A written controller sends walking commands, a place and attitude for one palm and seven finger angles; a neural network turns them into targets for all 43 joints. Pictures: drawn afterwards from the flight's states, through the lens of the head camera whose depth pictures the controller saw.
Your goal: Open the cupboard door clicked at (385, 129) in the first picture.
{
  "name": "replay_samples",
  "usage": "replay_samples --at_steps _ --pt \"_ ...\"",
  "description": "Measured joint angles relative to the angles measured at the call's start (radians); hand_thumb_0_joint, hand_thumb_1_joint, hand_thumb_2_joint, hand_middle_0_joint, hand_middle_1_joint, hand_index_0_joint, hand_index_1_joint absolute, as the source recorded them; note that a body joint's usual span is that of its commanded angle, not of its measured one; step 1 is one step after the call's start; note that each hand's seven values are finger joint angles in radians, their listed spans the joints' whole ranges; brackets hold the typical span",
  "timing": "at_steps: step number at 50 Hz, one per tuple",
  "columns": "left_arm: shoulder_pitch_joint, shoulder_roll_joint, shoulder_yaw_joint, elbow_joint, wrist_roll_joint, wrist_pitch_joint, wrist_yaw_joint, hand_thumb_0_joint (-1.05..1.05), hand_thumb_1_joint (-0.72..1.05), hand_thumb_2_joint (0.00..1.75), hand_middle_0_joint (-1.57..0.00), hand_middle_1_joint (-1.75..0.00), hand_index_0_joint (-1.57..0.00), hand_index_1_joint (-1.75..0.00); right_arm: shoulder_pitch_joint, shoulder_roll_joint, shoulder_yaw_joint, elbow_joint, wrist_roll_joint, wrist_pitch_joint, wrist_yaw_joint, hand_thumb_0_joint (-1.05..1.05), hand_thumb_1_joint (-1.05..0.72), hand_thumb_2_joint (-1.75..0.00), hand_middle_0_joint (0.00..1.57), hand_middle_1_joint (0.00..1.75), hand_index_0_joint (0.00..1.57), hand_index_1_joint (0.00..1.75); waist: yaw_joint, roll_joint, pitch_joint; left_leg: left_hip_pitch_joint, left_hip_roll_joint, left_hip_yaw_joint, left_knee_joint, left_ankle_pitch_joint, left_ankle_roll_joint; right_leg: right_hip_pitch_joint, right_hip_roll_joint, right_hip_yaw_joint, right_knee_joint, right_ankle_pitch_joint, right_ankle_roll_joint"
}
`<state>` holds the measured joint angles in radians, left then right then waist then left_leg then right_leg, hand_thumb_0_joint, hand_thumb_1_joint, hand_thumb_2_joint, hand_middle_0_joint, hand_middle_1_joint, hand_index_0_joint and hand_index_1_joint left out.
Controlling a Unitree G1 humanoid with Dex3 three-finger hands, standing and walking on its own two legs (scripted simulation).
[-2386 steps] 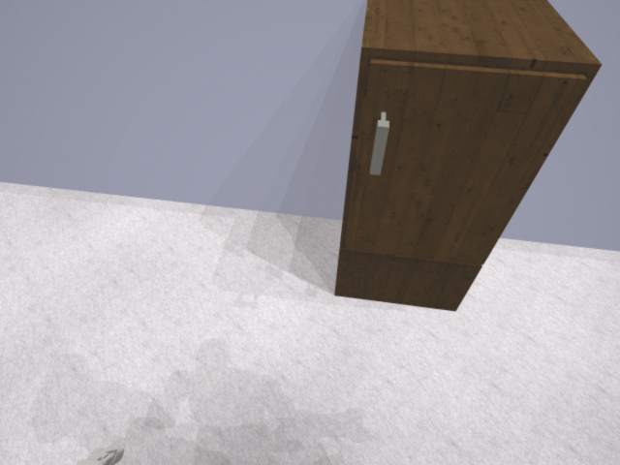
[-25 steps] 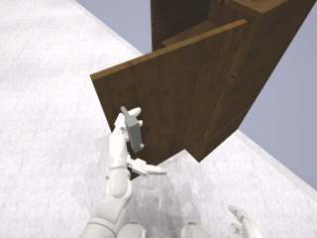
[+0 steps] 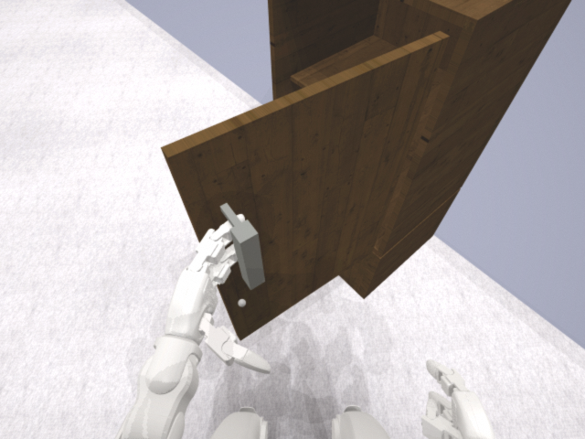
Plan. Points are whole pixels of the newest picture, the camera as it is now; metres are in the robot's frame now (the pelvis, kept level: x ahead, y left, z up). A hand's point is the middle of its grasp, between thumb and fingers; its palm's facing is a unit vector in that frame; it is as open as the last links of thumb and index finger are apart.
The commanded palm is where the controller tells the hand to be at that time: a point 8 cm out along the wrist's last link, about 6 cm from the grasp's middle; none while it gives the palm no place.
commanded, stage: slide the hand sideways off the handle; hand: left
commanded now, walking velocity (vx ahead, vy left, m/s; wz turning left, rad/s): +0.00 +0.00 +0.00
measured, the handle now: (241, 246) +0.36 +0.09 +0.05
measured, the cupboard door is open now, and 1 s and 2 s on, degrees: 84 82 82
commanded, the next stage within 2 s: draw the hand back to the body in 0.62 s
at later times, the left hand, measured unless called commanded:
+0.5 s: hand (189, 330) +0.24 +0.14 +0.05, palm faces -0.11 -0.99 -0.04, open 16.3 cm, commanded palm +0.22 +0.20 +0.05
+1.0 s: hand (150, 331) +0.23 +0.16 +0.09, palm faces -0.08 -0.99 -0.08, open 16.3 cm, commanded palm +0.20 +0.23 +0.10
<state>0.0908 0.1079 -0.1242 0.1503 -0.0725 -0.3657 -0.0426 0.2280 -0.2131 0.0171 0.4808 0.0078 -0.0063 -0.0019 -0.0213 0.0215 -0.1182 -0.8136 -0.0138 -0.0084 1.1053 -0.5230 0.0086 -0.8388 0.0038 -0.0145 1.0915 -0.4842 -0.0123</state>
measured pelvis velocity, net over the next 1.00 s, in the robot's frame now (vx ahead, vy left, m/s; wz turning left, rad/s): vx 0.01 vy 0.00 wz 0.01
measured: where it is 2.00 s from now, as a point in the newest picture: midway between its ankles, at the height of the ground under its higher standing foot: outside the picture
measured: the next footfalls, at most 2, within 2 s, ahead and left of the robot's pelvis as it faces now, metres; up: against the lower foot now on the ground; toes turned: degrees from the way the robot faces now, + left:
none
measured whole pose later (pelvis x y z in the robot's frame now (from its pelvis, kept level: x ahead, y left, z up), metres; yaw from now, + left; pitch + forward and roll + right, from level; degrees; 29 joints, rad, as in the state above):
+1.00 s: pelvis +0.01 +0.00 +0.01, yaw +1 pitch +11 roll -2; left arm 0.45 0.26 0.10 -0.23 -0.24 -0.24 -0.22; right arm 0.28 -0.22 0.04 0.43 0.04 -0.08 -0.06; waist -0.02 0.05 -0.14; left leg -0.75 0.00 -0.04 1.08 -0.54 0.01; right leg -0.75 0.01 -0.05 1.03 -0.49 -0.01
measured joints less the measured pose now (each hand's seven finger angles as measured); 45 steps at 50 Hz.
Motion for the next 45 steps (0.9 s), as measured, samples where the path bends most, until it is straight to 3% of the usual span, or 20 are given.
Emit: replay_samples --at_steps 11,30,38,45 --pt "0.119 0.046 0.084 -0.107 -0.071 0.010 -0.091 -0.01 -0.50 0.30 -0.19 -0.32 -0.18 -0.31 0.000 -0.013 -0.003 -0.010 0.008 -0.034 -0.018 0.01 -0.90 -0.90 0.20 0.30 0.20 0.30 0.012 0.009 -0.013 -0.015 0.003 -0.021 0.014 -0.015 -0.011 -0.008 0.003 -0.021 0.010 -0.019 -0.011" --pt "0.273 0.117 0.199 -0.222 -0.154 0.028 -0.210 -0.01 -0.50 0.30 -0.16 -0.30 -0.15 -0.30 0.016 -0.028 -0.003 -0.035 0.016 -0.074 -0.046 0.01 -0.90 -0.90 0.20 0.30 0.20 0.30 0.009 0.013 -0.031 -0.050 0.012 -0.041 0.066 -0.045 -0.018 -0.031 0.012 -0.041 0.045 -0.043 -0.016" --pt "0.307 0.112 0.176 -0.272 -0.159 0.031 -0.214 -0.01 -0.50 0.30 -0.15 -0.30 -0.15 -0.30 0.026 -0.029 -0.001 -0.042 0.018 -0.095 -0.049 0.01 -0.90 -0.90 0.20 0.30 0.20 0.30 0.006 0.019 -0.034 -0.063 0.007 -0.044 0.084 -0.049 -0.010 -0.038 0.008 -0.044 0.052 -0.043 -0.008" --pt "0.322 0.134 0.179 -0.353 -0.143 0.094 -0.173 -0.01 -0.50 0.30 -0.16 -0.30 -0.15 -0.30 0.034 -0.012 0.011 -0.050 0.027 -0.078 -0.055 0.01 -0.90 -0.90 0.20 0.30 0.20 0.30 0.004 0.022 -0.020 -0.005 0.008 -0.035 0.045 -0.036 -0.004 0.018 0.009 -0.034 0.012 -0.027 -0.003"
